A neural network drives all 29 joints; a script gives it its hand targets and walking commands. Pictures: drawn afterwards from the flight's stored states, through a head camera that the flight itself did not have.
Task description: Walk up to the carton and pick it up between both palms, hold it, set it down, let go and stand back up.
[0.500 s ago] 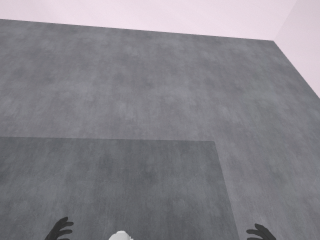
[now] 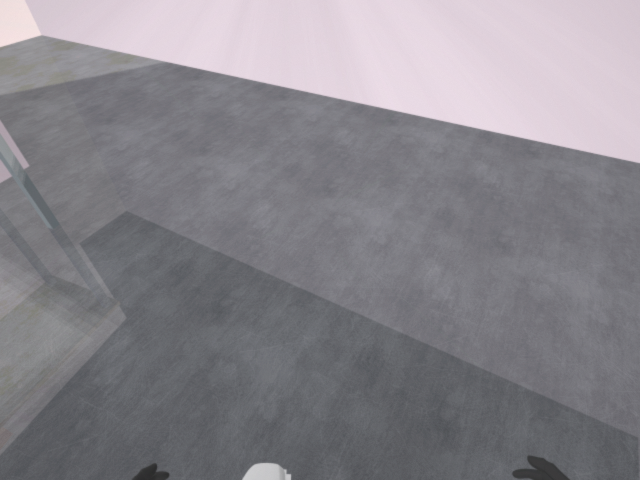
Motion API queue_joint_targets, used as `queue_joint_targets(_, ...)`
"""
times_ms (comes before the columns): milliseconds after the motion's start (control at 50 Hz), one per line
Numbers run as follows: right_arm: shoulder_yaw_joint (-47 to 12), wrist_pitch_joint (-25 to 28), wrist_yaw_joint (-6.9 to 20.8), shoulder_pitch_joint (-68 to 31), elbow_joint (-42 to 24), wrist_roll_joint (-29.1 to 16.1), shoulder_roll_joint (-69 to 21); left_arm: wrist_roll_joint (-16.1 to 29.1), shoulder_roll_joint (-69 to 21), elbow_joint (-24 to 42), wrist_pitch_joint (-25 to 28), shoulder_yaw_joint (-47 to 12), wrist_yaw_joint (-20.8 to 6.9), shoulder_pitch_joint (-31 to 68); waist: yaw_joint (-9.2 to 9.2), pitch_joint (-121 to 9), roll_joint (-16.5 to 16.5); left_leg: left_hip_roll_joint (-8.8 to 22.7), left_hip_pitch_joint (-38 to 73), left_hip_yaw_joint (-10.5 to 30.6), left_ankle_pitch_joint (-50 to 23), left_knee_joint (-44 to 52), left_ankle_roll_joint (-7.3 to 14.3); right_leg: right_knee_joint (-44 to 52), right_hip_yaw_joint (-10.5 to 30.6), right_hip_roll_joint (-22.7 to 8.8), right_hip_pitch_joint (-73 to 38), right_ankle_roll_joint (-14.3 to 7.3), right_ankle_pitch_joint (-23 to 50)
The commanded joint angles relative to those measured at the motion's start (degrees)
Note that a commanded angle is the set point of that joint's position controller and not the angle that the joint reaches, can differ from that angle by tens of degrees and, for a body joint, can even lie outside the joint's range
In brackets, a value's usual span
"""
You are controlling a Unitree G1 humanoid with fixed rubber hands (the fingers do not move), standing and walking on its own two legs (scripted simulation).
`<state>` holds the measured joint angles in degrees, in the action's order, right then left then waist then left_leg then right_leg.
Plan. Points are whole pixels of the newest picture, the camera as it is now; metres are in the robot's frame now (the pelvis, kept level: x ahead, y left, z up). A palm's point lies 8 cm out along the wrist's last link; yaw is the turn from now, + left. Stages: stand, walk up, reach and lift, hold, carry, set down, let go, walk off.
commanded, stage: walk up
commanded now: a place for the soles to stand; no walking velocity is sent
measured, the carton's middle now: out of the picture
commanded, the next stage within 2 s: none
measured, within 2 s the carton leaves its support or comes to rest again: neither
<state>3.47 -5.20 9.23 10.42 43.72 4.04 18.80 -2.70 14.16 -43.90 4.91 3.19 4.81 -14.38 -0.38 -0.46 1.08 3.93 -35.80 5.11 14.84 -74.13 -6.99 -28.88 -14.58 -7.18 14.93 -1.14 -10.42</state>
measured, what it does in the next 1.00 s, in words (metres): steps to the left, turning left: left foot, then right foot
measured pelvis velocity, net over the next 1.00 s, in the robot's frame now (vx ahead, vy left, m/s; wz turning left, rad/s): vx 0.26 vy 0.34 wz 0.80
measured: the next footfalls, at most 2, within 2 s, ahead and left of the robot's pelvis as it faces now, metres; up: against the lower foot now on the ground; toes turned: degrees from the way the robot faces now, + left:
left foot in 0.22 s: +0.08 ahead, +0.25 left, +0.00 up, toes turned +18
right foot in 0.76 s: +0.36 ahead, +0.28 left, +0.00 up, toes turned +33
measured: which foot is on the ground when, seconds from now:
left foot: up 0.00-0.20, down 0.22-0.78, up 0.80-1.00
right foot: down 0.00-0.22, up 0.24-0.74, down 0.76-1.00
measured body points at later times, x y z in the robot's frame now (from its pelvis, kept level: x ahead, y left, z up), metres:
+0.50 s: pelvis +0.05 +0.19 +0.00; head +0.06 +0.23 +0.45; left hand +0.07 +0.47 -0.13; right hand +0.16 -0.06 -0.11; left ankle +0.04 +0.24 -0.73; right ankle +0.20 +0.08 -0.66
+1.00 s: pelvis +0.26 +0.34 +0.00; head +0.26 +0.33 +0.45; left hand +0.12 +0.57 -0.12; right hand +0.52 +0.19 -0.12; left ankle +0.19 +0.46 -0.64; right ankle +0.32 +0.26 -0.73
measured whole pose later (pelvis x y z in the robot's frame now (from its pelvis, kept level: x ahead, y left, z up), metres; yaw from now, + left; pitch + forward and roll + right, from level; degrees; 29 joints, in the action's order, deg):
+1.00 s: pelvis +0.26 +0.34 +0.00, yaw +46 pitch -2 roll -2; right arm 4.6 -1.0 5.3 18.0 45.1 3.5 19.0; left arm -1.9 12.3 -47.2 6.1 1.7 4.1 -19.0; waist 1.1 0.4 3.0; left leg 1.1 -36.5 3.8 14.3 -72.8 -4.1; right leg -31.6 -12.1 -2.6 10.6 -1.1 -18.5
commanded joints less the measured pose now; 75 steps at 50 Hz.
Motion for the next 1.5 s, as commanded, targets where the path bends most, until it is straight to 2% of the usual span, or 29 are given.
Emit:
queue_joint_targets(0, 0.4, 1.3, 1.2, -6.5, -3.9, -3.1, 2.5, -1.9, 14.1, 3.9, 1.3, 3.0, 0.1, 0.5, 0.98, 2.4, -8.9, 5.1, -4.6, -3.7, 1.9, 15.3, -0.8, 19.6, 9.6, -16.8, -4.8, -9.1, -28.3)
queue_joint_targets(120, 0.9, 3.5, -0.2, -2.6, -1.8, -3.4, 4.7, -4.0, 17.9, 2.6, -0.9, 4.2, -1.4, 2.8, -0.6, -1.9, -13.4, 3.9, 15.3, -11.0, 9.0, 34.6, 3.8, 14.0, 1.9, -20.0, -2.1, -6.4, -34.1)
queue_joint_targets(160, 2.5, 4.5, -1.9, 9.0, 3.3, -4.1, 7.7, -4.4, 14.3, 1.8, -2.8, 2.8, -2.3, 2.3, -5.76, -3.6, 0.5, -0.7, 29.4, -11.8, 8.4, 41.1, 6.7, -3.9, -3.4, -13.4, 6.8, -3.5, -41.2)
queue_joint_targets(180, 4.2, 4.8, -3.3, 14.9, 5.8, -4.3, 11.9, -4.3, 8.7, 2.9, -3.7, 0.7, -3.5, 2.6, -8.8, -0.8, 16.7, -0.3, 30.8, -0.3, 15.7, 50.8, 9.6, -23.5, -6.4, -3.9, 15.6, -0.9, -41.8)
queue_joint_targets(200, 4.5, 4.8, -4.3, 14.9, 4.8, -4.9, 15.3, -3.4, 4.4, 6.3, -4.4, -0.9, -5.2, 4.7, -8.81, 5.8, 24.3, 6.3, 29.0, 23.5, 30.4, 60.3, 12.2, -36.7, 2.7, 2.2, 31.6, 1.1, -38.4)
queue_joint_targets(220, 4.2, 4.4, -5.6, 11.9, 3.0, -6.5, 17.0, -1.3, 5.8, 8.8, -4.7, -1.0, -6.2, 8.4, -8.92, 9.8, 18.4, 10.3, 21.1, 33.0, 40.6, 68.0, 15.0, -38.9, 11.3, 2.4, 33.5, 1.6, -30.8)
queue_joint_targets(240, 4.1, 4.3, -6.7, 9.3, 2.4, -6.8, 18.6, 0.5, 6.9, 9.7, -4.4, -0.9, -6.5, 9.2, -8.06, 12.6, 16.9, 12.3, 19.5, 35.3, 44.7, 71.4, 16.3, -37.2, 12.7, 1.5, 34.1, 1.5, -28.8)
queue_joint_targets(340, 2.1, 5.4, -7.4, 5.0, -0.8, -4.6, 10.0, 0.6, 10.2, 2.4, -1.5, 0.0, -6.0, -1.5, -1.61, 3.7, 10.5, 4.9, 27.2, 18.6, 16.5, 61.7, 12.2, -31.0, 15.3, 0.0, 27.2, 0.9, -8.4)
queue_joint_targets(460, 1.9, 6.4, -6.6, 10.6, -2.2, -3.6, 5.4, 0.2, 9.0, 4.7, -2.8, -1.1, -5.0, 2.1, -2.77, 3.7, 0.2, 4.4, 27.4, 24.3, 15.3, 63.7, 11.2, -28.0, 15.5, 2.4, 30.5, 1.9, -0.4)
queue_joint_targets(560, 2.5, 7.4, -7.1, 19.5, 0.1, -0.9, 4.7, -0.6, 6.4, 7.5, -2.4, -1.4, -3.9, 8.9, -5.72, 4.7, -1.2, 5.1, 33.4, 26.7, 0.6, 58.6, 12.5, -13.0, 14.0, 4.7, 28.8, 0.8, 1.1)
queue_joint_targets(660, 1.8, 8.0, -7.1, 15.5, -0.7, -1.2, 4.2, -0.3, 4.4, 5.9, -1.4, -1.1, -1.9, 4.2, -1.24, 3.9, 1.0, -2.4, 21.8, 22.2, -12.9, 49.8, 8.3, -1.9, 11.7, 9.8, 4.0, -1.0, 5.5)
queue_joint_targets(680, 1.8, 7.8, -7.0, 14.0, -1.4, -1.8, 3.1, -0.3, 5.4, 4.6, -1.2, -0.4, -1.5, -0.9, 1.93, 2.4, -0.1, -4.0, 12.7, 20.0, -14.7, 43.4, 6.4, -0.3, 11.5, 9.1, -9.3, -1.9, 7.9)
queue_joint_targets(700, 1.3, 7.9, -6.7, 12.8, -2.3, -1.9, 1.9, -0.8, 8.0, 3.5, -0.8, 0.9, -1.0, -8.1, 5.91, -1.5, -2.1, -6.9, 2.5, 16.3, -14.0, 31.8, 4.2, -1.2, 18.5, 3.7, -24.2, -3.9, 5.4)
queue_joint_targets(720, 0.6, 7.7, -6.4, 16.4, -3.1, -2.0, -1.1, -1.4, 11.9, 3.5, -0.6, 2.3, -0.1, -13.5, 6.87, -8.0, -10.2, -12.6, -5.6, 9.3, 7.3, 12.7, 1.5, 5.2, 43.9, -15.6, -32.5, -9.5, -13.3)
queue_joint_targets(740, 1.2, 6.4, -6.9, 19.3, -2.6, -1.0, 2.1, -1.1, 14.2, 3.6, -1.2, 2.7, 0.9, -12.4, 4.67, -8.6, -4.3, -11.0, -8.3, 3.8, 17.5, 1.9, 1.4, 12.6, 59.8, -26.0, -28.5, -14.4, -32.8)
queue_joint_targets(760, 1.7, 5.5, -6.8, 18.7, -2.6, -0.2, 4.9, -0.4, 13.4, 4.0, -1.5, 2.9, 1.8, -9.0, 3.0, -4.5, -0.4, -7.2, -10.3, 2.7, 14.9, -2.1, 1.9, 15.5, 61.1, -27.2, -23.3, -16.3, -40.3)
queue_joint_targets(800, 2.6, 5.6, -5.8, 15.0, -2.4, 0.6, 6.8, 0.5, 9.7, 3.6, -0.3, 2.3, 1.7, -6.2, 2.71, -0.4, -2.0, -3.2, -10.7, 2.4, 8.7, -2.9, 1.9, 17.1, 54.3, -23.0, -16.7, -13.7, -36.1)
queue_joint_targets(900, 0.8, 5.0, -3.3, 9.6, -1.7, -0.7, 0.3, 0.9, 5.4, 0.9, 3.2, 0.3, -0.7, -2.5, 0.49, 4.7, -2.5, -0.1, -7.2, 2.8, -2.5, -0.8, 3.1, 15.9, 21.4, -13.2, -4.0, -6.4, -15.3)
queue_joint_targets(1020, -1.4, 5.2, -2.7, -0.7, -2.3, -2.1, -2.9, 0.0, 4.8, -0.7, 4.0, -0.5, -2.3, -3.0, -0.02, 12.8, -10.3, 3.3, -7.7, -2.5, -14.2, 17.8, 3.9, 19.2, 4.3, -10.8, 0.6, -5.8, -2.3)
queue_joint_targets(1080, -1.9, 6.5, -2.6, -5.8, -2.0, -1.8, -3.6, -1.0, 6.3, -2.1, 3.5, -0.4, -2.8, -6.5, 1.25, 13.4, -8.3, 2.4, 1.6, -8.6, -18.9, 30.1, 6.2, 18.4, -3.3, -9.4, 0.4, -5.8, 8.0)
queue_joint_targets(1160, -0.8, 7.0, -3.5, -4.0, -0.6, -0.6, -1.8, -2.0, 10.0, -2.5, 1.2, 0.6, -2.3, -10.9, 0.66, 12.0, -6.2, -0.4, 8.7, -12.1, -12.2, 35.5, 9.1, 13.8, -4.3, -12.7, -8.1, -6.7, 13.7)
queue_joint_targets(1220, 2.1, 7.5, -6.4, 13.7, 4.4, 0.6, 3.1, -2.3, 10.4, -0.9, -1.4, 0.1, -3.4, -12.9, -7.22, -0.9, 3.7, -5.2, 30.9, -9.1, -5.3, 39.3, 12.6, -17.5, -6.6, -8.0, -7.5, -5.1, 17.0)
queue_joint_targets(1240, 3.8, 7.2, -7.3, 20.4, 5.1, -0.3, 7.1, -1.2, 7.8, -0.4, -1.9, -0.8, -4.2, -16.2, -9.59, -8.8, 9.0, -1.3, 42.8, 0.6, -5.3, 36.8, 15.2, -32.2, -4.2, -2.8, -0.3, -3.5, 3.0)
queue_joint_targets(1260, 4.7, 6.5, -8.4, 22.0, 4.8, -1.4, 11.4, -0.4, 5.1, 2.0, -2.4, -1.3, -5.0, -17.9, -9.09, -10.4, 17.3, 9.1, 51.6, 20.1, -8.9, 39.9, 20.0, -46.5, -0.2, 4.3, 13.8, -1.6, -23.4)
queue_joint_targets(1280, 4.9, 5.9, -9.4, 21.0, 3.6, -4.0, 12.6, 2.0, 7.4, 3.4, -2.8, -0.5, -5.3, -18.4, -9.54, -15.8, 13.9, 15.6, 57.4, 39.2, -2.4, 48.8, 26.5, -53.4, 7.4, 6.5, 22.0, -0.2, -23.4)
queue_joint_targets(1300, 4.7, 5.6, -10.3, 18.2, 1.9, -5.2, 10.9, 2.7, 8.8, 4.8, -2.5, -0.4, -5.7, -13.6, -9.21, -15.4, 8.5, 16.4, 54.5, 42.8, 5.7, 55.0, 25.5, -55.9, 11.5, 4.1, 22.8, 0.2, -19.3)
queue_joint_targets(1340, 4.0, 5.7, -11.4, 14.0, 0.8, -4.3, 7.9, 2.5, 6.5, 6.9, -1.2, -0.6, -6.2, -6.8, -7.59, -11.0, 3.6, 13.6, 44.7, 31.2, -6.0, 53.9, 21.1, -53.7, 14.2, 1.7, 20.0, -1.2, -15.4)
queue_joint_targets(1380, 2.8, 6.7, -11.2, 10.3, 0.4, -3.7, 5.2, 1.4, 3.4, 7.9, -0.7, -1.3, -6.0, -6.2, -4.54, -3.0, 4.8, 12.0, 30.3, 21.4, -13.6, 53.1, 19.9, -47.1, 14.9, -0.4, 17.1, -0.8, -14.5)
queue_joint_targets(1480, 1.6, 9.3, -9.6, 8.4, 0.4, -2.3, -0.1, 0.1, 2.5, 6.8, -1.4, -0.6, -6.0, -7.6, -1.44, 2.0, 1.3, 10.2, 20.7, 15.1, -11.7, 53.6, 22.8, -35.6, 15.2, 0.6, 16.5, 0.8, -17.1)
